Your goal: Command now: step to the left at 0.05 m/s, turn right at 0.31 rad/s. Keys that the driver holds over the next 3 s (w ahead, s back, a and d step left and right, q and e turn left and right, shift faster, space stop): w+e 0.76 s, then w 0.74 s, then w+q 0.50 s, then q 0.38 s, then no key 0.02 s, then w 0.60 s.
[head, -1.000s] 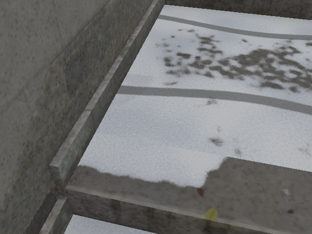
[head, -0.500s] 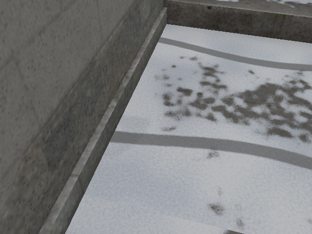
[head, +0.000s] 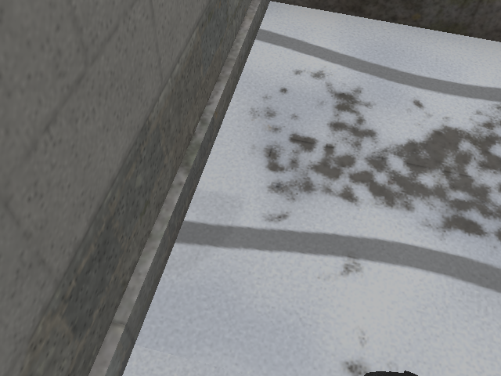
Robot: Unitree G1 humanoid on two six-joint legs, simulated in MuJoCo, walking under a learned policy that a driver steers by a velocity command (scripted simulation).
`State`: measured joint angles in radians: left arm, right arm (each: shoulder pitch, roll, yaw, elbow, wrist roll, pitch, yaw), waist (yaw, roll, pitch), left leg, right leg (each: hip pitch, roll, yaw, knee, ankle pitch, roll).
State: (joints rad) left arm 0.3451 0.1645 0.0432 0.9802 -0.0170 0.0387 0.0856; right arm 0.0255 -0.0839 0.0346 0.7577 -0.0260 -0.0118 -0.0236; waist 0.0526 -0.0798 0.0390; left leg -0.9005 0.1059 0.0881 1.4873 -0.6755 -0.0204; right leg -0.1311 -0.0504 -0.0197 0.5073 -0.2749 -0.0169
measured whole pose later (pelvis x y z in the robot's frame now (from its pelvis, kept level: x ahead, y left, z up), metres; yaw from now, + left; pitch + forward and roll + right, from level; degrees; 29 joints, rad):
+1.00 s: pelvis +0.26 -0.16 +0.17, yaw -26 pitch +3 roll +5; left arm 0.55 0.14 0.05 0.78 -0.03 -0.06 0.02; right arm -0.08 -0.21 -0.08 0.65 0.01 -0.11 0.04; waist 0.13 0.01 0.00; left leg -0.65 -0.02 0.03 0.64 -0.03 0.03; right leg 0.09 0.06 0.37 0.19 -0.28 -0.14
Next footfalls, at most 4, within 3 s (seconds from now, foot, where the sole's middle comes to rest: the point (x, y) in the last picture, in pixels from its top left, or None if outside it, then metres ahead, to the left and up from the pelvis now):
0.44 right None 0.14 -0.18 -0.61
1.10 left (317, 332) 0.49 -0.12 -0.61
1.50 right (481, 287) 0.64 -0.54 -0.61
2.10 left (415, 165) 1.03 -0.44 -0.61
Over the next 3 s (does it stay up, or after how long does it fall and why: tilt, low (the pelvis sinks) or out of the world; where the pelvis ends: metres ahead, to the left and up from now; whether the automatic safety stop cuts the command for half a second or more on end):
stays up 1.14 -0.52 0.16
